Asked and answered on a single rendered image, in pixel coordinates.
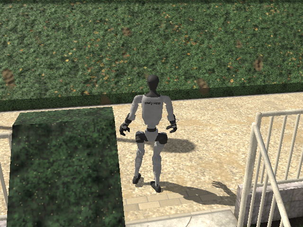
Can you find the robot right hand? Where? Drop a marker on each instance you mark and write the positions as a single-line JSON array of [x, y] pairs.
[[174, 129]]

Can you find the robot thigh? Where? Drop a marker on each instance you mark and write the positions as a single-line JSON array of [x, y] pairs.
[[158, 146], [140, 140]]

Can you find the robot left hand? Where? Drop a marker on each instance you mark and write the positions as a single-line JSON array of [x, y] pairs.
[[121, 130]]

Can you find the robot right forearm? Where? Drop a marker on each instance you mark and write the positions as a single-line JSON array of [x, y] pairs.
[[173, 123]]

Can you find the right robot thigh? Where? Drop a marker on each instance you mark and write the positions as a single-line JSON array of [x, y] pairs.
[[158, 146]]

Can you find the robot left upper arm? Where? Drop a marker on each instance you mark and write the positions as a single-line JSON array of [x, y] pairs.
[[137, 99]]

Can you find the left robot thigh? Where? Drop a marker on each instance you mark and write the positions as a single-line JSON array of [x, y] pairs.
[[140, 140]]

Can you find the robot right upper arm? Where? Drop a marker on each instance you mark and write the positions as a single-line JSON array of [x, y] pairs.
[[169, 107]]

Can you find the robot left forearm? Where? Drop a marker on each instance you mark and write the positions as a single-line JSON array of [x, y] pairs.
[[126, 122]]

